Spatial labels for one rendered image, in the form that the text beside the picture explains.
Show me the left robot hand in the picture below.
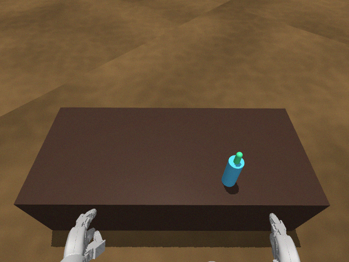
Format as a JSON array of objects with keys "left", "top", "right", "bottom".
[{"left": 63, "top": 209, "right": 105, "bottom": 262}]

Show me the bottle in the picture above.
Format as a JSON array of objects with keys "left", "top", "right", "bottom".
[{"left": 221, "top": 152, "right": 244, "bottom": 187}]

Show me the right robot hand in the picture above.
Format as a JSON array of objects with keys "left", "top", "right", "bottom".
[{"left": 269, "top": 213, "right": 300, "bottom": 262}]

